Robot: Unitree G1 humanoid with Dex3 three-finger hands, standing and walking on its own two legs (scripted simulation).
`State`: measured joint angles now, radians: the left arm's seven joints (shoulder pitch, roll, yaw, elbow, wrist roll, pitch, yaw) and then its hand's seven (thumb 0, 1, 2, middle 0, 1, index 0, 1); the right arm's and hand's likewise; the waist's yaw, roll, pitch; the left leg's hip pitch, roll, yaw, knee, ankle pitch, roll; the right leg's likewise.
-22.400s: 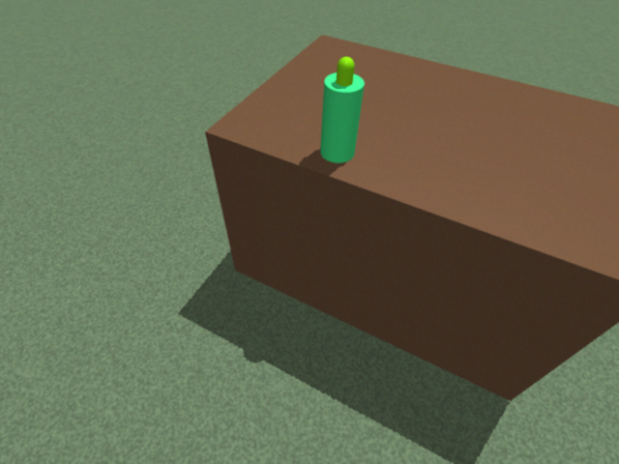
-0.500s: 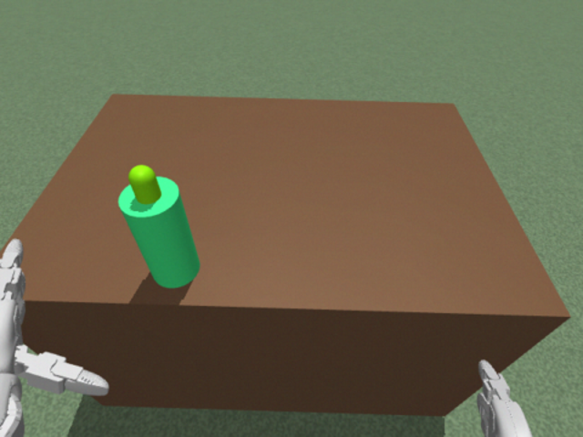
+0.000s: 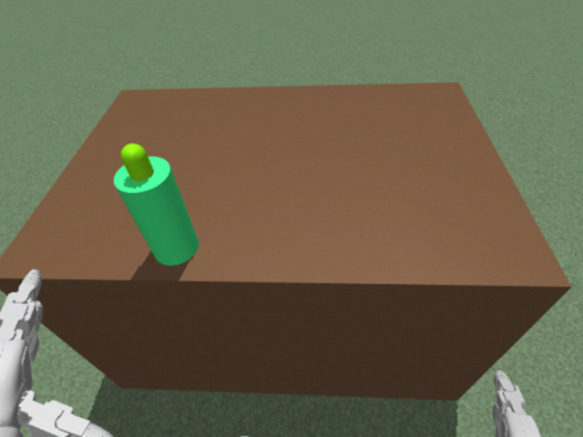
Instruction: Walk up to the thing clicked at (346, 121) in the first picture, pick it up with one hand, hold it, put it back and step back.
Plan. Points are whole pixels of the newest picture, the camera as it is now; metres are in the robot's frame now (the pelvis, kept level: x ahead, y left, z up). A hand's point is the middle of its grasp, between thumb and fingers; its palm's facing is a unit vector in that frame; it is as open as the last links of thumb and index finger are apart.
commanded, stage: sink last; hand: left
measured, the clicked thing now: (156, 204) +0.47 +0.26 +0.05
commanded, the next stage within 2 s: home in 0.06 s
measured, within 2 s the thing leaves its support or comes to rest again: neither
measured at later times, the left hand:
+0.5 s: hand (104, 371) +0.20 +0.25 +0.02, palm faces +0.24 -0.92 -0.30, open 17.4 cm
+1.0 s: hand (167, 386) +0.21 +0.19 -0.05, palm faces +0.09 -0.97 -0.23, open 17.2 cm
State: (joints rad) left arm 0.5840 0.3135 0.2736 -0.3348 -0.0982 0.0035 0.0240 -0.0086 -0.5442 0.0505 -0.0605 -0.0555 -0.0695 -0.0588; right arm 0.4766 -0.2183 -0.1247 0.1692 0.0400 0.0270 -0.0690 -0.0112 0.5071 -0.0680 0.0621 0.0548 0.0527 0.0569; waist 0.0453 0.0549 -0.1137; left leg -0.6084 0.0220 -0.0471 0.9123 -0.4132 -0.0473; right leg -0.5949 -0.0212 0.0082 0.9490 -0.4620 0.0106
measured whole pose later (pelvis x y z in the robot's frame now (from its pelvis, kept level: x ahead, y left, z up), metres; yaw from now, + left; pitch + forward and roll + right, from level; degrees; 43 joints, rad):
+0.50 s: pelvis +0.02 +0.02 +0.00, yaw -1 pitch +8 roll +0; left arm 0.54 0.24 0.18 -0.14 -0.07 -0.04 0.04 -0.01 -0.53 0.08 -0.05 -0.06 -0.07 -0.06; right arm 0.44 -0.16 0.00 0.14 0.03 -0.02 -0.07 0.00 -0.26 -0.59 0.16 0.21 0.15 0.21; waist 0.03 0.01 -0.12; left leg -0.62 0.01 -0.03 0.93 -0.45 -0.02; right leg -0.59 -0.03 0.03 0.93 -0.47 0.04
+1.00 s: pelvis +0.03 +0.02 -0.01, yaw -1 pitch +11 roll +0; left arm 0.49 0.20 0.01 0.00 -0.04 0.06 0.06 -0.01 -0.50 0.09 -0.05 -0.06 -0.07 -0.06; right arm 0.48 -0.19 0.00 0.02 0.02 0.08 -0.08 0.01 -0.90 -0.91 0.21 0.30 0.20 0.30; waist 0.00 0.02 -0.15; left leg -0.70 0.02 -0.02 1.00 -0.50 -0.03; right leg -0.67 -0.02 0.03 1.00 -0.52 0.03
